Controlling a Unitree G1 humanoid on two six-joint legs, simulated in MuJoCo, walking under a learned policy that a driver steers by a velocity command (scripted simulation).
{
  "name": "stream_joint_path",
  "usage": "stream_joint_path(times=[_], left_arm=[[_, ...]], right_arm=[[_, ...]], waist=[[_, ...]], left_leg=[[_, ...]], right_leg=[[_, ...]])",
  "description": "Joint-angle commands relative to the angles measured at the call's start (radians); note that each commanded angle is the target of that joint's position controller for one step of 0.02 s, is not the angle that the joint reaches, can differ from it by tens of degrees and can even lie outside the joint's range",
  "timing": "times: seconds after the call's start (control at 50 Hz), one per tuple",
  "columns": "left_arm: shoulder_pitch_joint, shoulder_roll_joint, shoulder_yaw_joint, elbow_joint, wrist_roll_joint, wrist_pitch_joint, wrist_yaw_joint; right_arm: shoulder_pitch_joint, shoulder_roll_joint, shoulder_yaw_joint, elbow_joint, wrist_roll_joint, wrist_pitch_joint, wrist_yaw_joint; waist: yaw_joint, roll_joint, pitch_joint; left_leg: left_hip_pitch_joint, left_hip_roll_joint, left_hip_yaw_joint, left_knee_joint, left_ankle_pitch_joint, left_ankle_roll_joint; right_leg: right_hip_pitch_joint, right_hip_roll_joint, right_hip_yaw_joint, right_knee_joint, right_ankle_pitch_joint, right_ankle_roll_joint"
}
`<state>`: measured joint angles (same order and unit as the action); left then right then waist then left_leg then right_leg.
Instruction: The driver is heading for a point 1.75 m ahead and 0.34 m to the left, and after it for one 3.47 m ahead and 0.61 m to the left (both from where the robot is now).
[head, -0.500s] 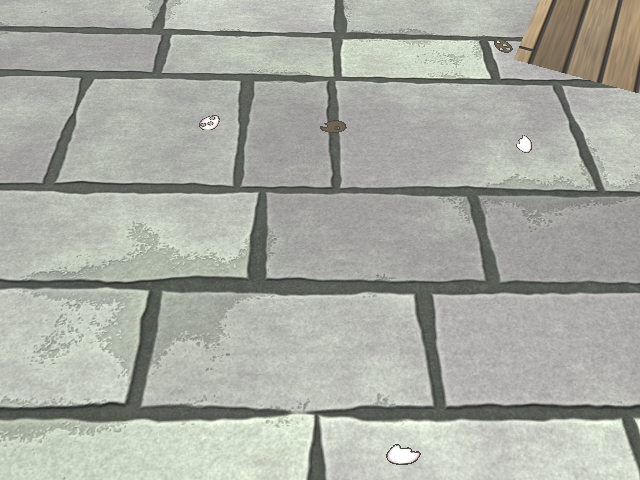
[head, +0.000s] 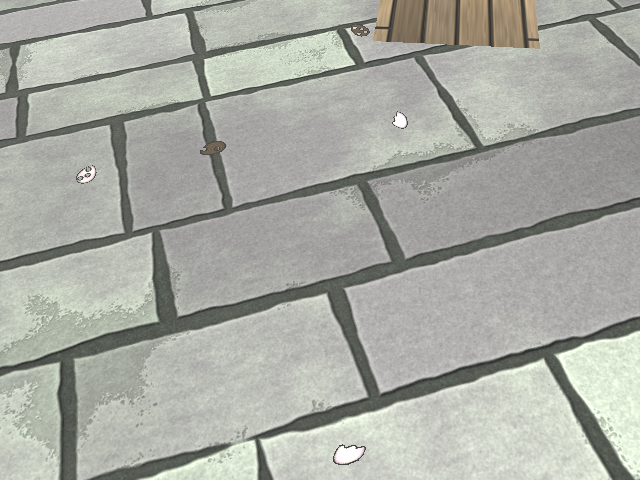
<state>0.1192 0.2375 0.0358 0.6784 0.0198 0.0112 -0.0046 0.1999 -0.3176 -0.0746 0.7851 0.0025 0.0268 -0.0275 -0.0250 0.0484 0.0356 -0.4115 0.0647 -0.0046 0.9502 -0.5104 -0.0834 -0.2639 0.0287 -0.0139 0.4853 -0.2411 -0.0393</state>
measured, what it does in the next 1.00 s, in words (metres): steps on the spot, turning left: left foot, then right foot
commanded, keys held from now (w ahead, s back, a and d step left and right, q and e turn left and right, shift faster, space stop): q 0.52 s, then no key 0.28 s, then e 0.20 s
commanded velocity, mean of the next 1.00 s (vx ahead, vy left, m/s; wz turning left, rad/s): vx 0.00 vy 0.00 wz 0.26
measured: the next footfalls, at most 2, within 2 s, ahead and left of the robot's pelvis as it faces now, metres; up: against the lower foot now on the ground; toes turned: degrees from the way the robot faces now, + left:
left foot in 0.32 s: -0.01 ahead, +0.13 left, +0.00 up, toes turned +12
right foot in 0.82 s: +0.08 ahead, -0.09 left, +0.00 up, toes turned +22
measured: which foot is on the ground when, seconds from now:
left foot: up 0.00-0.30, down 0.32-1.00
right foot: down 0.00-0.34, up 0.36-0.80, down 0.82-1.00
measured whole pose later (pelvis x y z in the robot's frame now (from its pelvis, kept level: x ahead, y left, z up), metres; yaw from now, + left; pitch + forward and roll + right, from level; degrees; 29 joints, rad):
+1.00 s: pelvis +0.00 +0.01 +0.00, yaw +18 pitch +0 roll +0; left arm 0.15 0.27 0.04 0.84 -0.01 -0.02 0.00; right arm 0.15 -0.28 -0.03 0.78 -0.02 0.02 -0.04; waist 0.00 0.02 0.04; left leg -0.19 -0.05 -0.09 0.50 -0.29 0.01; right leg -0.23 0.03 0.07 0.49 -0.26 0.00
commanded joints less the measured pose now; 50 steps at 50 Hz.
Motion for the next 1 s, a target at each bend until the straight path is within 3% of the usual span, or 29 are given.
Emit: stream_joint_path(times=[0.02,0.12,0.22,0.28,0.3,0.32,0.34,0.36,0.38,0.4,0.42,0.44,0.46,0.54,0.6,0.7,0.76,0.8,0.82,0.84,0.86,0.88,0.9,0.94,1.0], left_arm=[[-0.053,0.111,0.025,-0.024,0.008,-0.025,0.009],[-0.031,0.192,0.056,0.010,-0.005,-0.001,0.033],[-0.061,0.190,0.064,0.022,-0.011,0.012,0.042],[-0.090,0.199,0.070,0.027,-0.025,0.021,0.045],[-0.098,0.200,0.071,0.032,-0.035,0.026,0.047],[-0.061,0.185,0.072,0.051,-0.044,0.028,0.046],[-0.036,0.138,0.063,0.045,-0.016,0.026,0.041],[-0.150,0.120,0.054,-0.017,0.001,0.017,0.046],[-0.179,0.149,0.064,-0.020,-0.005,0.013,0.048],[-0.150,0.167,0.073,-0.004,-0.022,0.014,0.045],[-0.113,0.173,0.080,0.023,-0.023,0.015,0.048],[-0.100,0.187,0.085,0.035,-0.016,0.017,0.053],[-0.090,0.179,0.085,0.042,-0.014,0.015,0.052],[-0.070,0.157,0.080,0.049,-0.027,0.006,0.050],[-0.076,0.150,0.073,0.054,-0.027,0.001,0.046],[-0.063,0.159,0.066,0.060,-0.031,-0.011,0.035],[-0.039,0.156,0.061,0.066,-0.032,-0.023,0.026],[0.014,0.137,0.054,0.086,-0.024,-0.036,0.016],[0.040,0.149,0.049,0.097,-0.007,-0.041,0.014],[0.046,0.212,0.055,0.093,0.001,-0.041,0.016],[-0.026,0.193,0.042,0.101,-0.001,-0.039,0.011],[-0.065,0.158,0.037,0.087,-0.014,-0.040,0.002],[-0.060,0.168,0.038,0.089,-0.018,-0.042,-0.002],[-0.040,0.235,0.052,0.094,-0.029,-0.050,-0.002],[-0.024,0.226,0.051,0.093,-0.038,-0.043,0.012]], right_arm=[[0.042,-0.061,-0.011,-0.025,0.007,0.000,-0.002],[-0.014,-0.092,-0.012,-0.060,0.018,0.006,-0.004],[0.000,-0.069,-0.012,-0.072,0.016,0.013,0.005],[0.042,-0.061,-0.013,-0.068,0.017,0.013,0.023],[0.075,-0.061,-0.015,-0.058,0.016,0.012,0.029],[0.091,-0.087,-0.024,-0.058,0.008,0.010,0.029],[0.104,-0.189,-0.050,-0.072,0.005,0.007,0.015],[0.109,-0.262,-0.061,-0.092,-0.017,-0.006,0.018],[0.107,-0.225,-0.052,-0.106,-0.038,-0.028,0.023],[0.056,-0.200,-0.045,-0.109,-0.030,-0.045,0.022],[0.000,-0.182,-0.044,-0.119,-0.009,-0.048,0.017],[-0.028,-0.154,-0.033,-0.126,0.010,-0.047,0.011],[-0.027,-0.140,-0.025,-0.130,0.013,-0.044,0.004],[0.005,-0.139,-0.024,-0.138,0.006,-0.033,-0.005],[0.004,-0.139,-0.021,-0.138,0.000,-0.025,-0.010],[-0.029,-0.145,-0.015,-0.132,-0.012,-0.015,0.003],[-0.056,-0.129,-0.004,-0.122,-0.006,-0.011,0.010],[-0.077,-0.102,0.009,-0.111,0.007,-0.010,0.009],[-0.044,-0.056,0.026,-0.096,-0.007,-0.019,0.008],[0.018,-0.032,0.033,-0.082,-0.039,-0.030,0.010],[0.064,-0.025,0.030,-0.068,-0.041,-0.034,0.011],[0.015,-0.068,0.025,-0.060,-0.050,-0.034,0.008],[-0.036,-0.106,0.012,-0.060,-0.040,-0.033,0.004],[-0.064,-0.119,0.001,-0.070,-0.025,-0.019,-0.012],[-0.045,-0.088,-0.002,-0.069,-0.017,-0.017,-0.022]], waist=[[-0.005,-0.183,-0.112],[0.048,-0.174,-0.072],[0.037,-0.158,-0.064],[0.003,-0.164,-0.093],[-0.019,-0.162,-0.099],[-0.023,-0.114,-0.088],[0.011,0.120,-0.094],[-0.028,0.271,-0.066],[-0.051,0.129,-0.106],[-0.014,0.080,-0.088],[0.014,0.031,-0.073],[0.021,0.033,-0.066],[0.027,0.048,-0.076],[0.018,0.057,-0.099],[0.000,0.083,-0.092],[-0.017,0.106,-0.064],[-0.006,0.098,-0.070],[0.042,0.066,-0.075],[0.040,0.022,-0.108],[-0.016,-0.113,-0.143],[-0.078,-0.207,-0.128],[-0.044,-0.185,-0.101],[-0.010,-0.158,-0.077],[0.006,-0.172,-0.056],[0.007,-0.193,-0.068]], left_leg=[[0.046,0.018,-0.044,-0.058,0.090,-0.013],[0.004,0.003,-0.009,-0.118,0.050,0.001],[0.009,0.005,0.018,-0.135,0.029,0.029],[0.101,-0.019,0.061,-0.283,0.123,0.063],[0.161,-0.038,0.082,-0.394,0.217,0.086],[0.225,-0.038,0.035,-0.519,0.357,0.126],[0.355,0.141,-0.241,-0.604,0.638,0.205],[0.365,0.337,-0.531,-0.635,0.853,0.409],[0.358,0.328,-0.516,-0.649,0.782,0.454],[0.350,0.270,-0.421,-0.641,0.715,0.400],[0.345,0.211,-0.356,-0.632,0.644,0.339],[0.350,0.189,-0.334,-0.632,0.639,0.310],[0.334,0.164,-0.311,-0.631,0.677,0.303],[0.384,0.133,-0.291,-0.625,0.679,0.306],[0.371,0.124,-0.292,-0.623,0.611,0.303],[0.270,0.120,-0.319,-0.611,0.553,0.315],[0.263,0.120,-0.346,-0.570,0.622,0.311],[0.232,0.085,-0.333,-0.531,0.624,0.264],[0.204,0.056,-0.305,-0.523,0.545,0.209],[0.172,-0.027,-0.213,-0.439,0.371,0.152],[0.222,-0.072,-0.153,-0.499,0.219,0.106],[0.270,-0.066,-0.136,-0.523,0.266,0.081],[0.257,-0.077,-0.123,-0.504,0.297,0.084],[0.247,-0.084,-0.106,-0.467,0.345,0.091],[0.214,-0.097,-0.068,-0.421,0.308,0.080]], right_leg=[[0.084,-0.230,0.120,-0.143,0.474,-0.166],[0.131,-0.310,0.180,-0.159,0.324,-0.217],[0.148,-0.349,0.162,-0.152,0.360,-0.219],[0.148,-0.335,0.099,-0.092,0.413,-0.180],[0.128,-0.316,0.064,-0.049,0.378,-0.145],[0.078,-0.268,0.013,0.033,0.251,-0.075],[-0.115,-0.162,-0.108,0.280,0.002,0.034],[-0.343,0.013,-0.069,0.477,-0.423,0.094],[-0.369,-0.010,0.057,0.642,-0.451,0.092],[-0.380,-0.036,0.087,0.680,-0.360,0.081],[-0.388,-0.048,0.091,0.663,-0.274,0.081],[-0.395,-0.057,0.097,0.641,-0.214,0.089],[-0.359,-0.048,0.092,0.653,-0.167,0.100],[-0.342,-0.030,0.087,0.547,-0.093,0.129],[-0.291,-0.043,0.083,0.413,-0.074,0.145],[-0.147,-0.048,0.063,0.258,-0.111,0.134],[-0.069,-0.043,0.053,0.138,-0.104,0.116],[0.065,-0.038,0.040,-0.114,0.113,0.087],[0.176,-0.098,0.100,-0.169,0.274,0.067],[0.247,-0.218,0.224,-0.134,0.525,0.018],[0.135,-0.245,0.249,-0.100,0.476,-0.079],[0.077,-0.198,0.238,-0.116,0.309,-0.080],[0.069,-0.158,0.214,-0.116,0.244,-0.052],[0.045,-0.154,0.250,-0.116,0.254,-0.051],[0.057,-0.174,0.328,-0.100,0.287,-0.093]])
